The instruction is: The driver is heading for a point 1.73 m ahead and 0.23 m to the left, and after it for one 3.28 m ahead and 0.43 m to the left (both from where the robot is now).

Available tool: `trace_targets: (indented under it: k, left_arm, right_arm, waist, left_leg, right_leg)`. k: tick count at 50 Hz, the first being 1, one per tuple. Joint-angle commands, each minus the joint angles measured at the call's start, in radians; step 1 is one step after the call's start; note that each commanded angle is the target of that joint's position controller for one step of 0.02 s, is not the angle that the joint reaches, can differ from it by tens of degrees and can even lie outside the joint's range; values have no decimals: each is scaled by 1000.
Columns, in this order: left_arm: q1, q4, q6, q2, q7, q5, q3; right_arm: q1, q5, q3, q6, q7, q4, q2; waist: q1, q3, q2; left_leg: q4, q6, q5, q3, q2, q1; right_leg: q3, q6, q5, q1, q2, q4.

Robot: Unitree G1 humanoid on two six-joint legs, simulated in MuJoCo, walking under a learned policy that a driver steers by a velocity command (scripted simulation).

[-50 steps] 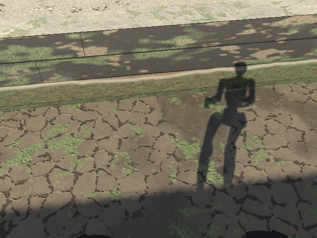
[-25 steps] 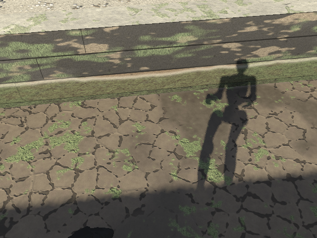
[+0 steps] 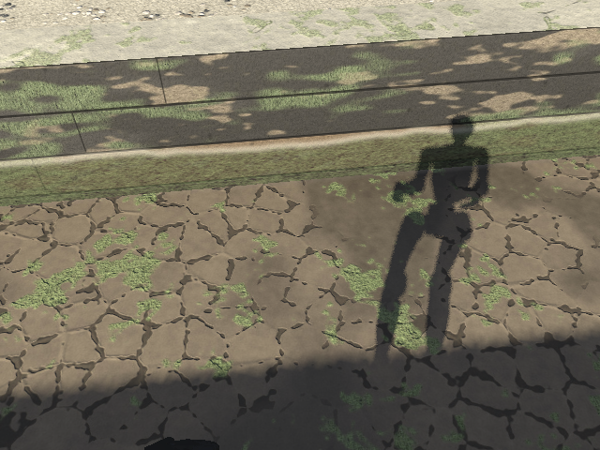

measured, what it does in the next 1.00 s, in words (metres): stands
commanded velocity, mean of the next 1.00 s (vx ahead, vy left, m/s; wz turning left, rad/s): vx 0.08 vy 0.00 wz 0.00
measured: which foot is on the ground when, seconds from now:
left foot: down 0.00-1.00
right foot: down 0.00-1.00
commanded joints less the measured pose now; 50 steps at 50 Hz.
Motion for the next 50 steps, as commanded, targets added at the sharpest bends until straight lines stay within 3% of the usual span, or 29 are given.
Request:
trace_targets:
  k: [1, 4, 10, 23, 24, 25, 27, 30, 50]
  left_arm:
    - [-86, -89, -22, 41, -8, 11, 8]
    - [-65, -62, -28, 44, -10, 12, 6]
    - [-15, -8, -36, 70, -12, -1, 20]
    - [24, 31, -34, 89, -9, -11, 34]
    - [160, 70, -22, 150, -10, 14, 40]
    - [149, 81, -16, 168, -8, 6, 48]
    - [129, 66, -7, 145, -2, 15, 43]
    - [145, 67, 1, 143, 2, 18, 42]
    - [255, 62, 0, 165, 30, 25, 35]
  right_arm:
    - [-95, -4, -7, -10, 1, -90, -50]
    - [-68, -6, -6, -8, 1, -69, -54]
    - [-15, 3, -21, -9, 2, -18, -82]
    - [20, 12, -32, -6, -5, 13, -98]
    - [98, -30, -15, -10, -10, 9, -140]
    - [112, -29, -16, -16, -10, 16, -132]
    - [112, -20, -7, -25, -6, 16, -143]
    - [117, -11, -2, -35, -2, 12, -154]
    - [204, -8, 14, -32, -2, 46, -192]
  waist:
    - [16, -55, -12]
    - [7, -56, -17]
    - [-2, -72, -14]
    - [-2, -79, -8]
    - [-6, -68, 18]
    - [-22, -37, -3]
    - [-13, -41, -18]
    - [-11, -31, -14]
    - [-18, 2, 1]
  left_leg:
    - [-92, 19, 299, -73, 59, 84]
    - [-166, 11, 302, -93, 69, 116]
    - [-252, 15, 338, -110, 78, 181]
    - [-289, 20, 383, -108, 87, 182]
    - [-291, 63, 332, -116, 67, 213]
    - [-304, 67, 329, -118, 75, 181]
    - [-307, 69, 332, -118, 78, 156]
    - [-317, 66, 306, -114, 78, 145]
    - [-350, 85, 384, -111, 64, 182]
  right_leg:
    - [104, -2, 426, -59, -125, -157]
    - [123, 4, 460, -27, -146, -225]
    - [128, -4, 517, 49, -169, -314]
    - [114, -12, 574, 93, -184, -347]
    - [180, -45, 674, 101, -196, -395]
    - [169, -56, 705, 124, -202, -393]
    - [155, -61, 683, 154, -192, -388]
    - [151, -56, 609, 146, -180, -399]
    - [124, -22, 461, 59, -147, -384]
Keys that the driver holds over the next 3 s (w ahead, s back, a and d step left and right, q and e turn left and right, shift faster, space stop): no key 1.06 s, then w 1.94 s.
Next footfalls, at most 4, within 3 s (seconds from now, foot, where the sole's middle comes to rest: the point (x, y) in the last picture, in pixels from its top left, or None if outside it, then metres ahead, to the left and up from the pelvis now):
none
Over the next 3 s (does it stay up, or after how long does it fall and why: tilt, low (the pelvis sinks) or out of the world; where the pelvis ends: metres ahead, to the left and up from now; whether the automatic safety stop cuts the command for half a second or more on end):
stays up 0.00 0.00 0.00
